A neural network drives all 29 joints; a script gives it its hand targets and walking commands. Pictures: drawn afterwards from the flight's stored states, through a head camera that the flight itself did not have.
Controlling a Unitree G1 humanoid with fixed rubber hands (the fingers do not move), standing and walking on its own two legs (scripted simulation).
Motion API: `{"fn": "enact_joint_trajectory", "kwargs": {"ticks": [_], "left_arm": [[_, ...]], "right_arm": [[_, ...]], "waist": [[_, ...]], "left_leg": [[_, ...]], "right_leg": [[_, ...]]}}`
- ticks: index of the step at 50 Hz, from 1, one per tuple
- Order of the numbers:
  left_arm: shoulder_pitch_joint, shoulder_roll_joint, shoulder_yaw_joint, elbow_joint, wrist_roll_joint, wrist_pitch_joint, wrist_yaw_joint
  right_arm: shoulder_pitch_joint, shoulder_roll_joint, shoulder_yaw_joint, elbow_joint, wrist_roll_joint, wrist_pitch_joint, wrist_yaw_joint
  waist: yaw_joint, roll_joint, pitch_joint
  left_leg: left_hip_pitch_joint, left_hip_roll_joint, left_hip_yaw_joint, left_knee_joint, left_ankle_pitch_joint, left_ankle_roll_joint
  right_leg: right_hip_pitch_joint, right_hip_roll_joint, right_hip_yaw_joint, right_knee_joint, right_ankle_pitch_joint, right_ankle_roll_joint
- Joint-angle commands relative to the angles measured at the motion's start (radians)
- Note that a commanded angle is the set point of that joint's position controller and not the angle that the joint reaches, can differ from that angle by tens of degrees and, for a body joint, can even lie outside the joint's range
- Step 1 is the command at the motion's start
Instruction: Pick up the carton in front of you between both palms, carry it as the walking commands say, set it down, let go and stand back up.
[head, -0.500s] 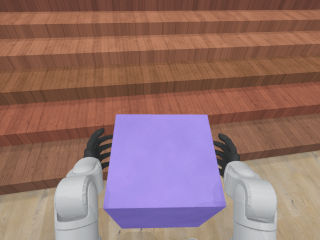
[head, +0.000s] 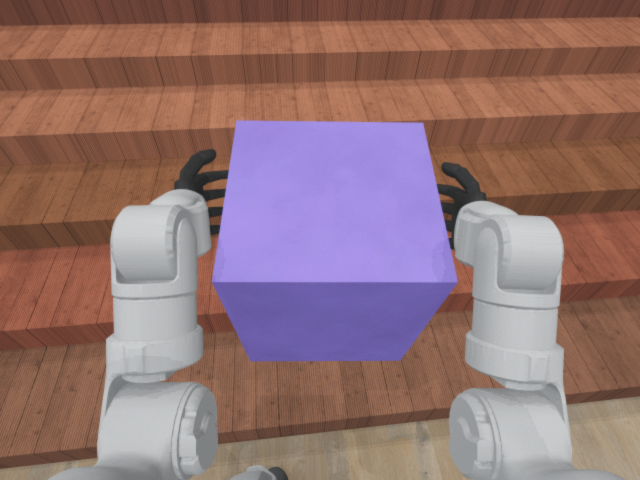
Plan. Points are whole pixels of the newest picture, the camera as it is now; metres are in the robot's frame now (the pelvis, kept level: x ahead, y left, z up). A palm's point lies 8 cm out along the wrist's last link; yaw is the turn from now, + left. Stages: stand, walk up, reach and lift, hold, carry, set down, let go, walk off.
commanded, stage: carry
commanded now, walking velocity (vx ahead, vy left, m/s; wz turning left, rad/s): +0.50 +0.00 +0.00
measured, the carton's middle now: (327, 254) +0.37 +0.01 +0.09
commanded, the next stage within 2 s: none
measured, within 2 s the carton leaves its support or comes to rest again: neither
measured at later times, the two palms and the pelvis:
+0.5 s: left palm (258, 60) +0.75 +0.14 +0.15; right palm (428, 71) +0.74 -0.16 +0.15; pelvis +0.36 -0.01 +0.01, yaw +1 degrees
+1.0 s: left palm out of the picture +1.09 +0.17 +0.36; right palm out of the picture +1.09 -0.13 +0.35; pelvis +0.71 +0.01 +0.15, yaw +3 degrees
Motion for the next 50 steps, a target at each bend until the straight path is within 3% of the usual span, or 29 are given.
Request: {"fn": "enact_joint_trajectory", "kwargs": {"ticks": [1, 2, 3, 4, 6, 8, 13, 16, 18, 20, 21, 22, 23, 24, 25, 26, 27, 28, 30, 34, 36, 38, 40, 42, 44, 46, 48, 49, 50], "left_arm": [[-0.7, -0.954, -0.617, 0.061, -0.462, 0.013, -0.245], [-0.725, -0.962, -0.598, 0.092, -0.457, 0.012, -0.241], [-0.744, -0.984, -0.57, 0.122, -0.456, 0.015, -0.236], [-0.792, -0.996, -0.558, 0.117, -0.451, 0.012, -0.228], [-0.876, -1.064, -0.545, 0.082, -0.456, 0.001, -0.216], [-0.884, -1.088, -0.527, 0.05, -0.442, -0.008, -0.198], [-0.785, -1.052, -0.52, -0.029, -0.365, -0.022, -0.16], [-0.741, -0.999, -0.552, -0.082, -0.325, -0.027, -0.152], [-0.73, -0.972, -0.569, -0.091, -0.302, -0.028, -0.155], [-0.71, -0.937, -0.58, -0.078, -0.286, -0.024, -0.157], [-0.701, -0.918, -0.581, -0.066, -0.283, -0.02, -0.159], [-0.681, -0.911, -0.584, -0.037, -0.276, -0.017, -0.161], [-0.642, -0.913, -0.587, -0.022, -0.286, -0.012, -0.165], [-0.636, -0.933, -0.605, -0.032, -0.304, -0.016, -0.172], [-0.679, -0.961, -0.629, -0.063, -0.332, -0.025, -0.181], [-0.707, -0.982, -0.653, -0.067, -0.367, -0.033, -0.193], [-0.683, -1.025, -0.667, -0.039, -0.407, -0.043, -0.204], [-0.693, -1.064, -0.683, -0.067, -0.445, -0.048, -0.216], [-0.82, -1.134, -0.717, -0.153, -0.516, -0.061, -0.236], [-0.872, -1.147, -0.737, -0.168, -0.567, -0.058, -0.249], [-0.87, -1.127, -0.723, -0.14, -0.572, -0.05, -0.257], [-0.881, -1.107, -0.704, -0.12, -0.58, -0.039, -0.266], [-0.877, -1.072, -0.674, -0.051, -0.579, -0.021, -0.276], [-0.881, -1.043, -0.631, 0.018, -0.576, -0.005, -0.286], [-0.894, -1.024, -0.57, 0.093, -0.56, 0.013, -0.292], [-0.889, -0.995, -0.513, 0.166, -0.528, 0.037, -0.291], [-0.887, -0.989, -0.461, 0.2, -0.486, 0.06, -0.278], [-0.92, -0.986, -0.443, 0.187, -0.465, 0.064, -0.269], [-0.905, -0.971, -0.421, 0.197, -0.433, 0.065, -0.258]], "right_arm": [[-0.749, 0.898, 0.58, 0.048, 0.427, -0.051, 0.19], [-0.756, 0.9, 0.55, 0.082, 0.431, -0.052, 0.192], [-0.807, 0.881, 0.522, 0.109, 0.423, -0.059, 0.191], [-0.831, 0.931, 0.515, 0.111, 0.44, -0.063, 0.193], [-0.942, 1.013, 0.525, 0.041, 0.481, -0.075, 0.199], [-1.021, 1.07, 0.542, -0.027, 0.515, -0.08, 0.197], [-0.969, 1.066, 0.558, -0.143, 0.494, -0.084, 0.179], [-0.914, 1.024, 0.59, -0.186, 0.467, -0.087, 0.181], [-0.893, 1.0, 0.624, -0.191, 0.467, -0.09, 0.19], [-0.896, 0.997, 0.661, -0.19, 0.49, -0.089, 0.202], [-0.89, 0.996, 0.67, -0.179, 0.506, -0.086, 0.207], [-0.898, 0.991, 0.669, -0.171, 0.507, -0.081, 0.212], [-0.874, 0.991, 0.666, -0.157, 0.503, -0.078, 0.215], [-0.877, 0.99, 0.665, -0.149, 0.495, -0.077, 0.22], [-0.881, 0.994, 0.67, -0.146, 0.493, -0.081, 0.223], [-0.879, 1.02, 0.669, -0.137, 0.474, -0.087, 0.225], [-0.833, 0.99, 0.635, -0.101, 0.447, -0.083, 0.221], [-0.822, 0.972, 0.618, -0.109, 0.417, -0.089, 0.213], [-0.834, 0.97, 0.581, -0.137, 0.372, -0.098, 0.195], [-0.764, 0.922, 0.547, -0.097, 0.29, -0.107, 0.164], [-0.729, 0.895, 0.533, -0.054, 0.264, -0.111, 0.157], [-0.735, 0.867, 0.522, -0.033, 0.244, -0.109, 0.148], [-0.74, 0.82, 0.504, 0.007, 0.223, -0.097, 0.135], [-0.772, 0.777, 0.475, 0.052, 0.198, -0.081, 0.122], [-0.822, 0.769, 0.457, 0.09, 0.206, -0.057, 0.114], [-0.867, 0.796, 0.464, 0.138, 0.245, -0.032, 0.112], [-0.938, 0.855, 0.498, 0.153, 0.317, -0.008, 0.122], [-0.961, 0.903, 0.502, 0.173, 0.353, -0.002, 0.134], [-0.939, 0.97, 0.506, 0.174, 0.406, 0.001, 0.154]], "waist": [[-0.083, -0.027, -0.415], [-0.109, 0.116, -0.462], [-0.099, 0.34, -0.517], [-0.105, 0.3, -0.519], [-0.108, 0.146, -0.47], [-0.095, 0.082, -0.506], [-0.114, 0.091, -0.532], [-0.176, 0.141, -0.526], [-0.194, 0.112, -0.458], [-0.162, 0.074, -0.363], [-0.12, 0.052, -0.336], [-0.095, 0.025, -0.322], [-0.014, 0.197, -0.442], [0.127, 0.263, -0.562], [0.223, 0.125, -0.664], [0.161, -0.19, -0.739], [0.104, -0.306, -0.954], [0.091, -0.185, -0.906], [0.065, -0.053, -0.705], [0.092, -0.05, -0.55], [0.095, 0.002, -0.53], [0.107, -0.049, -0.518], [0.117, -0.067, -0.479], [0.082, -0.063, -0.386], [0.04, -0.08, -0.298], [-0.011, -0.157, -0.34], [-0.098, -0.226, -0.461], [-0.171, -0.127, -0.567], [-0.239, -0.064, -0.583]], "left_leg": [[0.508, -0.084, 0.078, -0.08, -0.003, 0.008], [0.678, 0.128, -0.233, -0.084, -0.072, 0.021], [0.874, 0.33, -0.683, -0.21, -0.092, 0.169], [0.884, 0.336, -0.705, -0.224, -0.149, 0.22], [0.838, 0.272, -0.54, -0.153, 0.101, 0.197], [0.824, 0.251, -0.434, -0.124, 0.272, 0.175], [0.945, 0.229, -0.348, -0.074, 0.384, 0.176], [1.107, 0.26, -0.391, -0.058, 0.487, 0.228], [1.152, 0.27, -0.395, -0.093, 0.509, 0.217], [1.038, 0.205, -0.309, -0.164, 0.457, 0.168], [0.843, 0.158, -0.197, -0.24, 0.502, 0.137], [0.599, 0.079, -0.073, -0.279, 0.776, 0.11], [0.487, 0.106, -0.046, -0.171, 1.212, 0.106], [0.492, 0.125, -0.028, 0.056, 1.379, 0.081], [0.439, 0.074, 0.001, 0.401, 1.162, 0.026], [0.124, -0.123, -0.079, 0.803, -0.06, -0.039], [0.075, -0.244, -0.34, 1.186, -0.219, -0.03], [0.025, -0.187, -0.374, 1.247, -0.181, -0.004], [-0.125, -0.102, -0.289, 1.223, -0.188, 0.012], [-0.364, -0.079, -0.171, 1.142, -0.246, 0.041], [-0.423, -0.064, -0.139, 1.037, -0.33, 0.036], [-0.562, -0.05, -0.104, 1.142, -0.381, 0.048], [-0.737, -0.026, -0.087, 1.255, -0.44, 0.065], [-0.731, 0.006, -0.041, 1.166, -0.43, 0.065], [-0.416, 0.018, 0.006, 0.795, -0.347, 0.057], [-0.051, -0.071, 0.129, 0.611, -0.138, 0.09], [0.136, -0.158, 0.164, 0.436, -0.092, 0.1], [0.333, -0.183, 0.14, 0.186, 0.084, 0.098], [0.583, -0.125, -0.049, -0.085, 0.239, 0.13]], "right_leg": [[-0.048, -0.089, -0.024, 0.351, 0.607, -0.06], [-0.237, -0.051, 0.02, 0.583, 0.309, -0.029], [-0.555, 0.095, 0.096, 0.807, -0.081, -0.003], [-0.656, 0.049, 0.192, 0.934, -0.085, -0.036], [-0.751, 0.003, 0.201, 0.991, -0.015, -0.058], [-0.756, -0.016, 0.199, 0.999, 0.033, -0.054], [-0.968, -0.024, 0.161, 1.0, 0.037, -0.055], [-1.245, -0.034, 0.139, 1.25, -0.069, -0.078], [-1.406, -0.045, 0.156, 1.359, -0.171, -0.097], [-1.356, -0.061, 0.12, 1.177, -0.183, -0.099], [-1.109, -0.068, 0.089, 0.898, -0.112, -0.102], [-0.738, 0.016, -0.034, 0.609, 0.047, -0.109], [-0.379, 0.12, -0.094, 0.62, 0.175, -0.138], [-0.15, 0.145, -0.091, 0.551, 0.274, -0.143], [0.089, 0.158, -0.019, 0.268, 0.418, -0.141], [0.354, -0.167, 0.551, 0.079, 0.7, -0.273], [0.448, -0.306, 0.976, 0.066, 0.872, -0.421], [0.423, -0.277, 0.893, 0.115, 0.787, -0.401], [0.303, -0.252, 0.772, 0.108, 0.626, -0.322], [0.373, -0.197, 0.576, 0.04, 0.652, -0.243], [0.408, -0.229, 0.545, 0.024, 0.736, -0.255], [0.465, -0.248, 0.516, 0.018, 0.815, -0.281], [0.518, -0.248, 0.504, -0.004, 0.72, -0.298], [0.401, -0.2, 0.441, -0.094, 0.551, -0.262], [0.107, -0.146, 0.29, -0.229, 0.65, -0.232], [-0.059, -0.118, 0.071, -0.184, 1.286, -0.209], [0.062, -0.132, 0.035, 0.128, 1.83, -0.15], [0.078, -0.09, 0.025, 0.423, 1.793, -0.083], [-0.121, -0.033, 0.09, 0.732, 1.202, -0.044]]}}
